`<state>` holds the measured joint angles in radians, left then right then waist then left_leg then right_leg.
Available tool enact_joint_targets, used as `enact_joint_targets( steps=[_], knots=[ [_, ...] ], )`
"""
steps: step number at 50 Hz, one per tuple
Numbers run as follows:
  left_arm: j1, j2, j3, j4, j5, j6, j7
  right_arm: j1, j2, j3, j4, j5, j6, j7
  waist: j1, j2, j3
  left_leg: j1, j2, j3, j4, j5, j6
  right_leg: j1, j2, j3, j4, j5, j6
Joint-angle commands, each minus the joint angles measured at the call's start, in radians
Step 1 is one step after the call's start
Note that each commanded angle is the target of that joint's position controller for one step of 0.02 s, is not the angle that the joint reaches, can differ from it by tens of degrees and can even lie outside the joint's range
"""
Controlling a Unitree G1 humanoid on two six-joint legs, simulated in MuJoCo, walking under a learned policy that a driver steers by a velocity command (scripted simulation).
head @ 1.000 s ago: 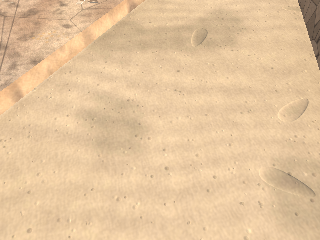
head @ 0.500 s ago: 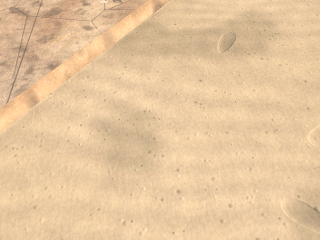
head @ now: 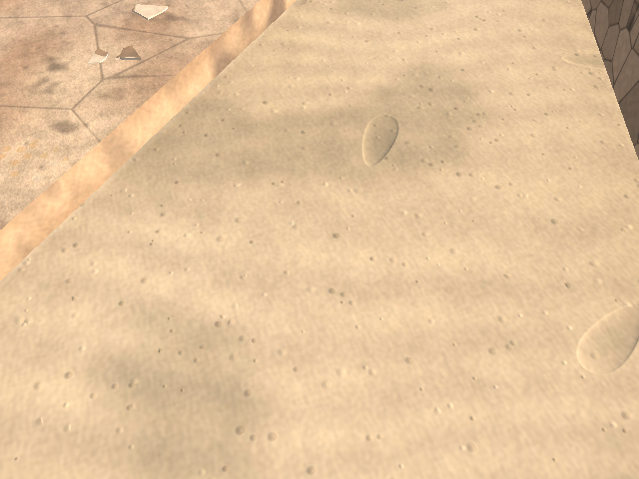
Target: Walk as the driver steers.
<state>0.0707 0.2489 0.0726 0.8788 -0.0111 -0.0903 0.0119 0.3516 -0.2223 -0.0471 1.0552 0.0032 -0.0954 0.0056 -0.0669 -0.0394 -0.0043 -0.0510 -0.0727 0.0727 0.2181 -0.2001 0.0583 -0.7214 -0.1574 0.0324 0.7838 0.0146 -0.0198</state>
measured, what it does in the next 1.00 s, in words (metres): walks ahead: right foot, then left foot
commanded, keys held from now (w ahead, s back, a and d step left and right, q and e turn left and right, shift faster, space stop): w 0.04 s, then no key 0.96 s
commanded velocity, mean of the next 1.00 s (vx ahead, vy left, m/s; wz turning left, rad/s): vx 0.14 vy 0.00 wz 0.00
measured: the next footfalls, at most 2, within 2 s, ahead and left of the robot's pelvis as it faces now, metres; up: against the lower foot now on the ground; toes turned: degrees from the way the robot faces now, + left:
right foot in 0.16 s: +0.31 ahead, -0.15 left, +0.00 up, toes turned -3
left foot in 0.54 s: +0.28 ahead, +0.09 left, +0.00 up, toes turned +1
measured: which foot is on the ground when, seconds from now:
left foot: down 0.00-0.18, up 0.20-0.52, down 0.54-1.00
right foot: up 0.00-0.14, down 0.16-1.00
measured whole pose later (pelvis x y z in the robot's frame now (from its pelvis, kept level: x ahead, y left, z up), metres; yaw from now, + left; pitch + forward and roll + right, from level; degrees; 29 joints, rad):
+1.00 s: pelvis +0.26 -0.04 -0.01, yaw +0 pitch -1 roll +0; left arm 0.16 0.22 0.04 1.05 0.00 0.00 0.03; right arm 0.19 -0.20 -0.04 1.09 0.00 -0.01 -0.04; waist 0.00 0.00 0.03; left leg -0.20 0.03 0.01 0.52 -0.31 -0.02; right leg -0.24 0.00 -0.07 0.51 -0.26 -0.03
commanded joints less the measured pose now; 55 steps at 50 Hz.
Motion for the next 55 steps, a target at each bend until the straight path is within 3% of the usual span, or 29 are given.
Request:
enact_joint_targets(
  steps=[1,3,5,7,8,9,10,11,12,13,14,16,18,20,22,25,27,28,29,30,31,34,39,55],
  knots=[
    [-0.096,0.023,-0.009,-0.064,-0.007,-0.009,-0.017,0.003,-0.165,-0.028,-0.05,0.012,-0.011,-0.009,0.004,0.079,0.078,-0.088,0.251,-0.115,-0.103,0.21,0.143,0.08,0.044,-0.05,-0.15,0.102,0.005],
    [-0.151,0.029,-0.014,-0.086,-0.008,-0.012,-0.03,0.038,-0.164,-0.029,-0.035,0.014,0.001,-0.011,-0.01,0.08,0.1,-0.008,0.275,-0.115,-0.056,0.254,0.136,0.061,0.06,-0.048,-0.216,0.078,-0.005],
    [-0.154,0.046,-0.011,-0.101,-0.001,-0.021,-0.044,0.047,-0.172,-0.032,-0.026,0.009,0.018,-0.016,0.006,0.101,0.08,0.062,0.298,-0.114,0.03,0.426,0.11,0.101,0.088,-0.051,-0.263,0.029,-0.029],
    [-0.026,0.098,0.011,-0.069,0.007,-0.027,-0.047,0.006,-0.188,-0.037,-0.035,0.009,0.031,-0.021,0.084,0.137,-0.011,0.098,0.282,-0.101,0.18,0.653,0.067,0.279,0.139,-0.072,-0.301,0.02,-0.063],
    [0.112,0.142,0.031,-0.024,0.016,-0.03,-0.044,-0.006,-0.173,-0.031,-0.042,0.008,0.035,-0.022,0.148,0.121,-0.091,0.068,0.227,-0.072,0.342,0.697,0.032,0.462,0.153,-0.086,-0.333,0.135,-0.09],
    [0.255,0.217,0.045,0.007,0.039,-0.031,-0.037,0.012,-0.139,-0.016,-0.067,-0.011,0.032,-0.023,0.176,0.019,-0.239,-0.116,0.161,-0.033,0.614,0.399,-0.014,0.763,-0.017,0.069,-0.246,0.538,-0.145],
    [0.286,0.261,0.045,0.02,0.04,-0.019,-0.039,0.205,-0.001,0.026,-0.034,-0.013,0.021,-0.009,0.1,-0.252,-0.421,-0.464,0.001,-0.049,1.005,-0.431,-0.078,1.132,-0.301,0.43,-0.242,0.761,-0.352],
    [0.321,0.185,0.029,0.016,0.024,-0.008,-0.043,0.196,-0.096,0.003,-0.004,0.011,0.01,-0.005,0.147,-0.145,-0.508,-0.49,0.01,-0.225,1.115,-0.491,-0.073,1.104,-0.267,0.507,-0.306,0.608,-0.346],
    [0.221,0.156,0.017,0.0,0.013,-0.005,-0.04,0.083,-0.142,-0.012,-0.04,0.035,0.01,-0.007,0.133,-0.107,-0.356,-0.562,0.062,-0.197,1.124,-0.438,-0.067,0.971,-0.223,0.367,-0.337,0.528,-0.298],
    [0.122,0.122,0.004,-0.017,0.013,-0.003,-0.035,0.002,-0.139,-0.012,-0.061,0.031,0.018,-0.018,0.106,-0.028,-0.24,-0.562,0.112,-0.153,1.065,-0.361,-0.073,0.813,-0.173,0.275,-0.378,0.466,-0.258],
    [0.063,0.087,-0.009,-0.022,0.021,-0.004,-0.033,-0.036,-0.135,-0.019,-0.064,0.017,0.032,-0.03,0.081,0.003,-0.167,-0.522,0.145,-0.147,1.005,-0.308,-0.078,0.668,-0.145,0.213,-0.418,0.435,-0.245],
    [0.018,0.059,-0.018,-0.01,0.044,-0.006,-0.035,0.006,-0.091,-0.017,-0.054,0.005,0.066,-0.039,0.021,-0.037,-0.137,-0.352,0.174,-0.142,0.884,-0.246,-0.077,0.477,-0.096,0.133,-0.475,0.388,-0.226],
    [-0.002,0.072,-0.016,0.0,0.052,-0.006,-0.032,0.019,-0.053,-0.01,-0.049,0.003,0.083,-0.048,-0.002,-0.06,-0.125,-0.273,0.164,-0.115,0.726,-0.228,-0.082,0.395,-0.066,0.064,-0.501,0.376,-0.228],
    [0.002,0.093,-0.012,0.009,0.046,0.002,-0.022,-0.022,-0.061,-0.008,-0.057,-0.005,0.094,-0.054,0.009,-0.07,-0.137,-0.232,0.157,-0.102,0.594,-0.163,-0.084,0.387,-0.058,0.05,-0.518,0.252,-0.226],
    [0.012,0.106,-0.011,0.017,0.035,0.017,-0.012,-0.053,-0.084,-0.014,-0.059,-0.005,0.108,-0.054,0.022,-0.073,-0.136,-0.193,0.151,-0.093,0.516,-0.081,-0.082,0.375,-0.06,0.068,-0.552,-0.008,-0.214],
    [0.003,0.087,-0.02,0.031,0.02,0.037,-0.002,-0.091,-0.085,-0.018,-0.056,-0.016,0.112,-0.05,0.014,-0.062,-0.057,-0.119,0.131,-0.064,0.352,0.013,-0.056,0.301,-0.022,0.075,-0.573,-0.42,-0.154],
    [0.057,0.057,-0.031,0.059,0.02,0.043,0.0,-0.103,-0.104,-0.019,-0.06,-0.031,0.107,-0.05,0.025,-0.017,-0.002,-0.096,0.174,-0.111,0.228,0.057,-0.026,0.288,0.025,0.07,-0.544,-0.54,-0.08],
    [0.088,0.062,-0.028,0.062,0.025,0.043,0.0,-0.109,-0.151,-0.025,-0.063,-0.024,0.103,-0.054,0.063,0.059,0.02,-0.116,0.212,-0.141,0.213,0.072,-0.006,0.291,0.076,0.035,-0.488,-0.512,-0.049],
    [0.121,0.054,-0.026,0.064,0.021,0.051,0.007,-0.128,-0.17,-0.034,-0.045,-0.007,0.099,-0.05,0.097,0.173,0.037,-0.238,0.194,-0.146,0.182,-0.131,0.009,0.368,0.133,-0.039,-0.465,-0.427,-0.028],
    [0.101,0.067,-0.024,0.069,0.024,0.055,0.013,-0.146,-0.12,-0.026,-0.046,-0.006,0.09,-0.046,0.084,0.169,0.053,-0.312,0.179,-0.146,0.142,-0.201,-0.006,0.45,0.136,-0.052,-0.42,-0.355,-0.02],
    [0.098,0.065,-0.022,0.069,0.022,0.06,0.016,-0.159,-0.096,-0.019,-0.042,-0.013,0.082,-0.045,0.089,0.169,0.043,-0.331,0.178,-0.141,0.128,-0.191,-0.025,0.491,0.132,-0.055,-0.4,-0.307,-0.025],
    [0.109,0.058,-0.022,0.088,0.026,0.063,0.015,-0.157,-0.096,-0.019,-0.033,-0.009,0.063,-0.043,0.082,0.119,0.008,-0.258,0.161,-0.12,0.171,-0.026,-0.048,0.505,0.123,-0.051,-0.381,-0.207,-0.041],
    [0.094,0.056,-0.02,0.102,0.017,0.063,0.01,-0.126,-0.099,-0.017,-0.009,-0.003,0.065,-0.046,0.063,0.07,-0.033,-0.183,0.151,-0.102,0.223,0.128,-0.038,0.525,0.117,-0.053,-0.353,-0.075,-0.041],
    [0.106,0.061,-0.019,0.156,0.011,0.083,0.02,-0.125,-0.079,-0.01,0.025,-0.004,0.087,-0.052,0.064,0.044,0.004,-0.16,0.127,-0.074,0.224,0.14,-0.048,0.545,0.107,-0.044,-0.344,-0.032,-0.035]
  ],
)
Keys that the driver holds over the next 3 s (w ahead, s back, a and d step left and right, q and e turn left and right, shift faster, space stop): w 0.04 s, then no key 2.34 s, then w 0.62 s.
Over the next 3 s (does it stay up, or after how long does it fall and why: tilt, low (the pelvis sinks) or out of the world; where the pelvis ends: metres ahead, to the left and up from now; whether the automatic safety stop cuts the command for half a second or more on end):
stays up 0.43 0.02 0.00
